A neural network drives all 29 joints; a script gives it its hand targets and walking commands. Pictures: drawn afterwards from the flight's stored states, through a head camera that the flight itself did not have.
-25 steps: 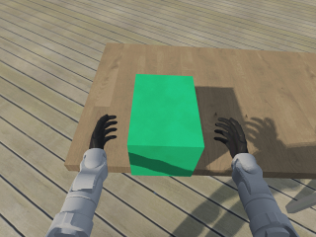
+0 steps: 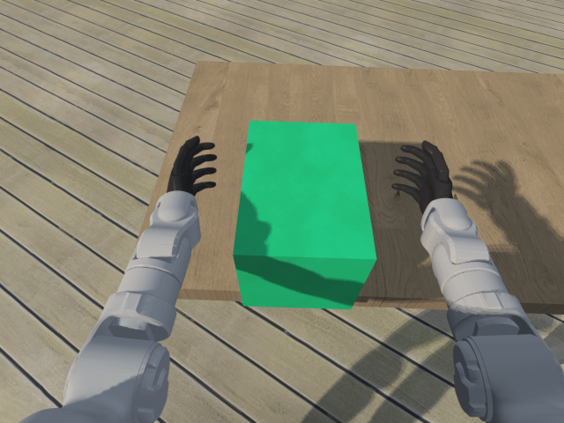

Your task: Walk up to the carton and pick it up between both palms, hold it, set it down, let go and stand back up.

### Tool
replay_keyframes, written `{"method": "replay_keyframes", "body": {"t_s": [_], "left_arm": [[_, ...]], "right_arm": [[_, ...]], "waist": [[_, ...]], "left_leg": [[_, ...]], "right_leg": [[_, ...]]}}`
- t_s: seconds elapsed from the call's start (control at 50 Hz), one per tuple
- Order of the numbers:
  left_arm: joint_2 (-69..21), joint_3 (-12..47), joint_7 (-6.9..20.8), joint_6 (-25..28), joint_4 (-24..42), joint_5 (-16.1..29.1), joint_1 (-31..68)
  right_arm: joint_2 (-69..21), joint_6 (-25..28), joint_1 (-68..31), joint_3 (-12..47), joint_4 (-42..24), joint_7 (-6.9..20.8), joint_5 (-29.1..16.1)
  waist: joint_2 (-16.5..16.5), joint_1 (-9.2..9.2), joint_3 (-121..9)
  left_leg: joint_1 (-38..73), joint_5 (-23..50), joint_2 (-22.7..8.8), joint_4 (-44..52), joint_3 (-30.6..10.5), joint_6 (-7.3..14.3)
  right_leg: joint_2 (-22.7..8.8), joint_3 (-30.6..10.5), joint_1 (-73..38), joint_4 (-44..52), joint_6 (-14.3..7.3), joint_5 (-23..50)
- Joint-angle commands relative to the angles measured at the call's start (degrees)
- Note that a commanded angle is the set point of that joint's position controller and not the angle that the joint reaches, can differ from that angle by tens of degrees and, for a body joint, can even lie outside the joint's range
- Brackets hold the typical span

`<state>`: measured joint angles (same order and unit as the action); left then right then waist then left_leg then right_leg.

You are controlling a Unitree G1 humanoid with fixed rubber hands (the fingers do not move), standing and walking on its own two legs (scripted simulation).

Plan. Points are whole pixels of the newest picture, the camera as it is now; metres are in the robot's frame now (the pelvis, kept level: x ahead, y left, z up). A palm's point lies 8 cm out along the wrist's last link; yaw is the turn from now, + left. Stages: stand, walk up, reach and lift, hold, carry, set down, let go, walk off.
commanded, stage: reach and lift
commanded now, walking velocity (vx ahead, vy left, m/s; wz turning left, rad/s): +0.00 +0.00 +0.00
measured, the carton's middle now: (299, 214) +0.45 -0.01 -0.02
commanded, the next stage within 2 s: none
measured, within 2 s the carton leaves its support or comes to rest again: neither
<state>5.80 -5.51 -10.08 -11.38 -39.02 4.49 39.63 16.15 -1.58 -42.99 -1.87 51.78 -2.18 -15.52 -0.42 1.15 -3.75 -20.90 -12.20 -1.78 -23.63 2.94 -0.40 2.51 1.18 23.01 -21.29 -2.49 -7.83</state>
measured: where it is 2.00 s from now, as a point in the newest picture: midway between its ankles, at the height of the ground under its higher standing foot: outside the picture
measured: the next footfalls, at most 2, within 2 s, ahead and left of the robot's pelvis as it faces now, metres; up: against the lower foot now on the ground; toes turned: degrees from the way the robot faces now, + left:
none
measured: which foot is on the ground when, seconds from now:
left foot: down 0.00-1.00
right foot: down 0.00-1.00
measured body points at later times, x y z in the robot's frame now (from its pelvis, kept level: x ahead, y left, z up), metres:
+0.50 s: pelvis +0.00 -0.01 -0.01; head +0.08 -0.01 +0.44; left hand +0.46 +0.18 +0.09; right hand +0.49 -0.18 +0.09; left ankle -0.01 +0.12 -0.74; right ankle +0.02 -0.09 -0.74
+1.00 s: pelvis -0.01 -0.01 -0.03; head +0.11 -0.02 +0.40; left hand +0.45 +0.15 +0.01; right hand +0.46 -0.18 +0.00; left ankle -0.01 +0.12 -0.74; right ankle +0.02 -0.09 -0.74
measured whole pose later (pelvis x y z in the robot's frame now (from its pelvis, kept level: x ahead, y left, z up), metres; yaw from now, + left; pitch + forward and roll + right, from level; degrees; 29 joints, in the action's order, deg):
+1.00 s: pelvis -0.01 -0.01 -0.03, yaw +2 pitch +28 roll +0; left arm 6.7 -5.8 -7.9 19.7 -79.1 7.5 58.0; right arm 12.2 14.4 -54.7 -6.3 72.0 -3.3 -7.8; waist -1.6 1.1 -13.6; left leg -48.7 -13.6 -1.5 -34.7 1.1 -0.8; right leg 2.0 2.5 50.4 -32.6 -3.1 -9.8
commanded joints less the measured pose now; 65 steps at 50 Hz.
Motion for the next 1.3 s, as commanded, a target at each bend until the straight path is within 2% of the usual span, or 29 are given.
{"method": "replay_keyframes", "body": {"t_s": [0.0,0.24,0.38,0.5,0.62,0.68,0.76,0.86,0.96,1.1,1.2,1.28], "left_arm": [[7.16,-1.24,-0.53,3.77,8.23,0.0,32.62],[10.14,-1.78,-0.07,7.1,-4.07,1.12,43.39],[10.22,-1.75,0.97,12.55,-13.16,0.6,44.44],[9.44,-2.15,2.27,19.96,-19.45,-0.91,42.22],[9.12,-0.77,1.79,26.39,-20.66,0.27,45.65],[8.76,0.24,1.33,28.76,-21.76,1.65,47.25],[8.57,1.16,1.2,31.48,-24.53,3.27,48.48],[9.1,0.58,1.69,33.96,-28.27,3.71,48.43],[9.44,-1.62,2.3,34.96,-30.08,1.96,46.85],[7.41,-5.51,2.47,35.19,-28.37,-1.77,45.28],[3.83,-9.06,2.24,35.42,-25.12,-6.34,44.56],[-0.75,-13.13,2.05,34.91,-21.6,-12.48,43.43]], "right_arm": [[10.57,2.33,-32.59,-2.31,-8.32,0.15,0.21],[11.76,2.85,-42.62,-1.57,0.79,-0.37,-0.05],[10.23,5.56,-42.92,-0.7,7.26,-0.25,0.49],[8.18,10.35,-39.33,-1.05,10.93,0.22,2.03],[8.15,14.7,-39.66,-4.44,9.44,0.38,4.54],[7.91,15.99,-40.33,-5.77,8.6,0.35,6.0],[6.86,17.22,-41.35,-6.23,7.88,0.13,7.43],[5.14,18.54,-42.13,-5.37,7.96,-0.63,8.0],[3.49,19.55,-41.62,-4.22,8.79,-1.58,7.81],[-0.23,20.0,-40.82,-4.83,8.39,-2.65,9.49],[-4.87,20.19,-39.77,-8.21,7.47,-3.29,14.1],[-10.11,20.54,-38.21,-13.42,6.09,-3.57,21.01]], "waist": [[2.0,0.33,-41.8],[3.35,0.29,-48.75],[3.41,0.17,-49.63],[2.22,-0.11,-49.33],[-0.68,-1.18,-54.14],[-1.03,-1.53,-57.43],[-0.03,-1.57,-61.17],[2.31,-1.05,-63.7],[4.02,-0.31,-64.06],[5.0,0.05,-62.57],[4.04,-0.35,-61.34],[2.85,-0.84,-59.86]], "left_leg": [[7.69,18.79,1.19,-0.37,-2.55,-1.37],[2.37,21.55,1.45,-1.53,-2.33,-2.38],[-2.36,21.78,1.45,-1.69,-2.03,-2.66],[-5.59,21.58,1.35,-2.27,-1.63,-3.17],[-3.74,21.1,0.8,-4.83,-1.48,-4.35],[-3.17,20.32,0.56,-6.66,-1.5,-4.57],[-6.71,18.2,0.62,-8.48,-1.19,-4.13],[-14.11,16.13,1.24,-9.78,-0.45,-3.12],[-19.4,15.98,1.85,-9.92,0.14,-2.35],[-21.5,16.5,2.15,-8.92,0.45,-1.77],[-19.42,17.99,2.17,-7.94,0.58,-1.84],[-15.77,19.91,2.13,-6.75,1.05,-2.01]], "right_leg": [[-0.73,-2.74,-19.94,-2.96,3.55,27.59],[-1.24,-2.43,-22.69,-5.54,4.61,37.51],[-2.04,-2.52,-23.52,-6.65,4.68,39.7],[-2.52,-2.16,-21.26,-7.12,4.11,36.81],[-1.84,-0.48,-11.96,-7.23,2.9,28.58],[-1.48,0.34,-7.55,-8.03,2.53,25.08],[-1.6,0.45,-6.38,-10.17,2.61,23.46],[-2.11,-0.59,-10.81,-13.46,3.6,25.99],[-2.53,-2.07,-16.35,-15.39,4.56,30.14],[-2.92,-3.47,-19.77,-15.27,5.21,32.98],[-3.1,-3.6,-20.3,-14.11,5.08,34.47],[-2.89,-2.92,-20.97,-12.54,4.57,35.7]]}}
